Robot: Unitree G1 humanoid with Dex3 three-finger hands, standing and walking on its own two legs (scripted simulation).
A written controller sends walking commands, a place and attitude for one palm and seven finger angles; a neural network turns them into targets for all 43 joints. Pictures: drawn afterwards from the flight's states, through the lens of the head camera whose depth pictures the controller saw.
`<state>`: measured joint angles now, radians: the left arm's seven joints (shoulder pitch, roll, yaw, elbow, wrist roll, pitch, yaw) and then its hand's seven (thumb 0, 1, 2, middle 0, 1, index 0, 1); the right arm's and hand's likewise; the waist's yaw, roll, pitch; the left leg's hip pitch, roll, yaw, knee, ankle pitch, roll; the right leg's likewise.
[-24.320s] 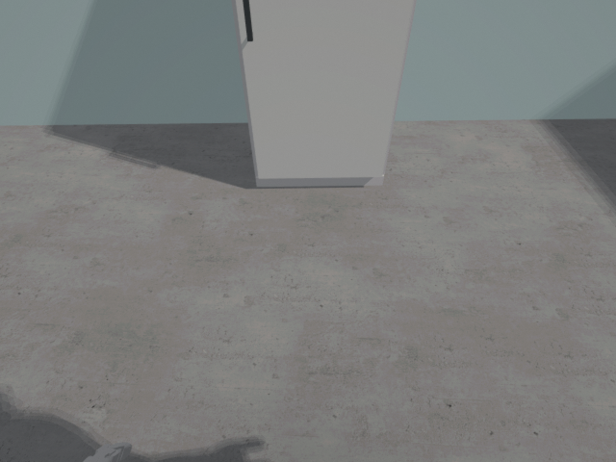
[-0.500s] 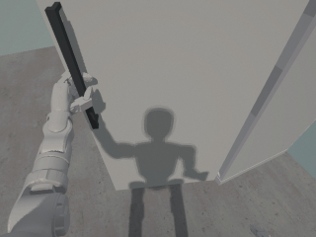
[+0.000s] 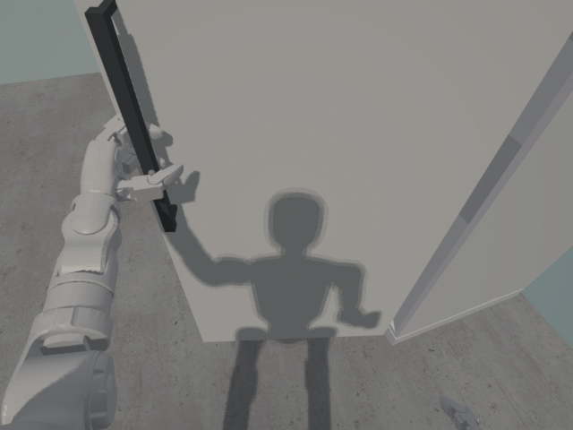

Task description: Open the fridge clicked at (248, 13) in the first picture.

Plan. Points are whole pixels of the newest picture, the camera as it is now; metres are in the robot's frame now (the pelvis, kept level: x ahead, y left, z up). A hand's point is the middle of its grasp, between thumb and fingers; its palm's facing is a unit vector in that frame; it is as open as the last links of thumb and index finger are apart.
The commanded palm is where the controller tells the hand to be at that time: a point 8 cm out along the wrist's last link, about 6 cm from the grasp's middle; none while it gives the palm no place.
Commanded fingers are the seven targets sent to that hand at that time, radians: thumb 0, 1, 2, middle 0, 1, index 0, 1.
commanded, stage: loosen the grip on the handle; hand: left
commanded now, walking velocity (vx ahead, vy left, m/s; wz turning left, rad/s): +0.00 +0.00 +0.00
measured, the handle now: (146, 141) +0.47 +0.22 +0.16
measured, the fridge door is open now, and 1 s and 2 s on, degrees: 72 72 72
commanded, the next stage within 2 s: slip the hand off the handle in 0.36 s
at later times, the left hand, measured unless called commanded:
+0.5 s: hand (143, 181) +0.42 +0.22 +0.13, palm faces +0.16 -0.97 -0.19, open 14.5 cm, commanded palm +0.39 +0.28 +0.12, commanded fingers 0.00 -0.55 0.20 -0.25 -1.15 -0.25 -1.15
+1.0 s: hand (103, 184) +0.42 +0.28 +0.12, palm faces +0.17 -0.96 -0.20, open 14.7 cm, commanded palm +0.38 +0.33 +0.12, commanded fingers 0.00 -0.55 0.20 -0.25 -1.15 -0.25 -1.15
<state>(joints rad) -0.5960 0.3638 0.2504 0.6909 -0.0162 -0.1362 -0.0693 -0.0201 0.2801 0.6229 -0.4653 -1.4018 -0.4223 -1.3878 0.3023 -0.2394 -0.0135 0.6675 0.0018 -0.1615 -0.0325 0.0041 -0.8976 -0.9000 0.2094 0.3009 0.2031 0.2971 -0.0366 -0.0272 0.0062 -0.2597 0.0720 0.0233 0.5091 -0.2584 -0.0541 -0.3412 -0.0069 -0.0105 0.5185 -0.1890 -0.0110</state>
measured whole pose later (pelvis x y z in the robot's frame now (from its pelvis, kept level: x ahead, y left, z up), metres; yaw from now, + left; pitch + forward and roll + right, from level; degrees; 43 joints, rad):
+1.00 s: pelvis +0.02 +0.04 -0.01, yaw +2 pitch +5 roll -1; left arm -0.50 0.43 0.30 0.62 -0.06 -0.20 -0.15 -0.01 -0.55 0.20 -0.26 -1.15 -0.25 -1.15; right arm 0.30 -0.24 0.00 0.71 0.02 -0.08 -0.06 0.00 -0.90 -0.90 0.21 0.30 0.20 0.30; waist -0.04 -0.01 -0.03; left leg -0.41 0.03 0.00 0.68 -0.36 -0.01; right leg -0.45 -0.05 -0.02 0.62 -0.27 0.04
